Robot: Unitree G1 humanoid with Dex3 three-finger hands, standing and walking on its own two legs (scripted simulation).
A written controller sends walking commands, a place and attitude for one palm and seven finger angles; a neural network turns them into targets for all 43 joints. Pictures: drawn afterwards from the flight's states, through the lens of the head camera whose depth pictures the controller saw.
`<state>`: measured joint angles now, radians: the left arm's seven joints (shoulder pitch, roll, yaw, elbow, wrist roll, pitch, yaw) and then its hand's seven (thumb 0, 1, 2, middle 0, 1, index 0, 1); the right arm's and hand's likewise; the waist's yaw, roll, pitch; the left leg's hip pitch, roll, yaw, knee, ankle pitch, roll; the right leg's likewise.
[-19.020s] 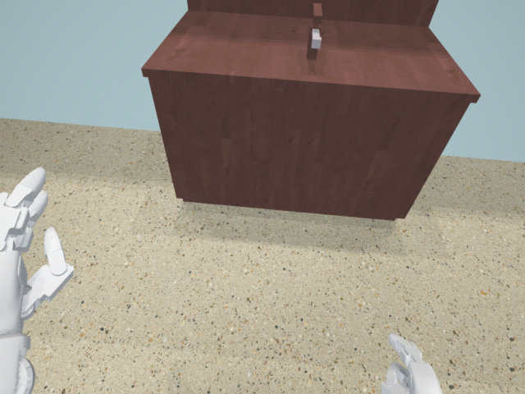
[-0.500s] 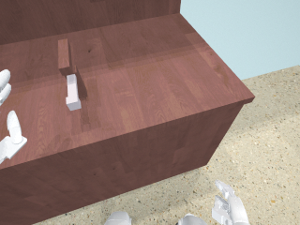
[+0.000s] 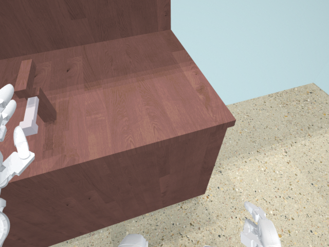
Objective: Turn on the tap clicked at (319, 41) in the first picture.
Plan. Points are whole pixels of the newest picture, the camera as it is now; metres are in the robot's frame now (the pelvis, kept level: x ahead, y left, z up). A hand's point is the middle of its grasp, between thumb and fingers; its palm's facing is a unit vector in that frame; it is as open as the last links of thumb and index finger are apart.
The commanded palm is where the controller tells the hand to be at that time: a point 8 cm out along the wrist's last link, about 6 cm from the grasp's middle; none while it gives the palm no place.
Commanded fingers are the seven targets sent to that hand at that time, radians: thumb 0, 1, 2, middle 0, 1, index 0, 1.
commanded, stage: come to a stop and stand still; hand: left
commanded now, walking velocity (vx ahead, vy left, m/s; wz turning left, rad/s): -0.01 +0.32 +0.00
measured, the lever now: (28, 127) +0.34 +0.37 +0.10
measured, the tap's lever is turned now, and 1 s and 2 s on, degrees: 0 0 0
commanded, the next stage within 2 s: look again from close up in 1.76 s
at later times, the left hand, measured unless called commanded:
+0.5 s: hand (23, 157) +0.22 +0.26 +0.19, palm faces +0.45 -0.78 -0.43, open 7.5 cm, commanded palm +0.15 +0.27 +0.20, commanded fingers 0.00 0.90 0.90 -0.20 -0.30 -0.20 -0.30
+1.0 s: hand (5, 139) +0.25 +0.30 +0.19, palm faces +0.42 -0.84 -0.34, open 7.5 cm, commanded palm +0.19 +0.32 +0.20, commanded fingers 0.00 0.90 0.90 -0.20 -0.30 -0.20 -0.30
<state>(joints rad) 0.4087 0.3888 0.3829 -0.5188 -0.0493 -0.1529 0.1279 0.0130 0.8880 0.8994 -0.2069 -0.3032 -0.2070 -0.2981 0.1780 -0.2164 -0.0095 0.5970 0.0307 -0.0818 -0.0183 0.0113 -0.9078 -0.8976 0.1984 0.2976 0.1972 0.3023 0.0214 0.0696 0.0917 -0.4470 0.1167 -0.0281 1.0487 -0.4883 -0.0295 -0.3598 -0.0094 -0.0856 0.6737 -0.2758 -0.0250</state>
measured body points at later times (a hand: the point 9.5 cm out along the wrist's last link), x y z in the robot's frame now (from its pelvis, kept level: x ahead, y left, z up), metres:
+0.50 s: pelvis +0.00 -0.01 +0.01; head +0.01 -0.01 +0.46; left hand +0.19 +0.30 +0.21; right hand +0.17 -0.24 -0.07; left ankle +0.03 +0.09 -0.72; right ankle +0.06 -0.11 -0.72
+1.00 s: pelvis +0.01 +0.05 +0.02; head +0.04 +0.08 +0.47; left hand +0.22 +0.35 +0.21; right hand +0.18 -0.16 -0.05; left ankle +0.03 +0.09 -0.72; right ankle +0.02 -0.10 -0.72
